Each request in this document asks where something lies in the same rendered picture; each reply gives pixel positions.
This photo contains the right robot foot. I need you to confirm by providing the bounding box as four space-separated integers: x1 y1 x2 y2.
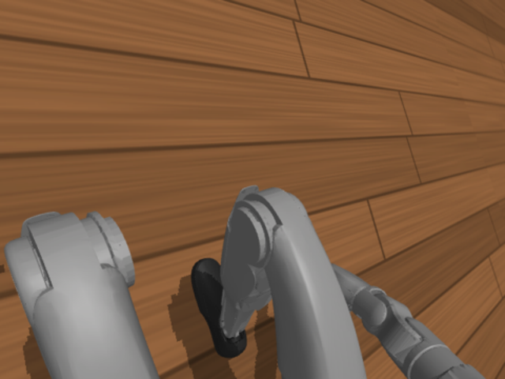
191 258 247 358

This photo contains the right robot arm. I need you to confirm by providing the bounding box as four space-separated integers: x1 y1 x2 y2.
352 286 486 379

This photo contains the right robot hand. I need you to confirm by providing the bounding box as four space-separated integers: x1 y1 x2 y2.
331 264 371 312

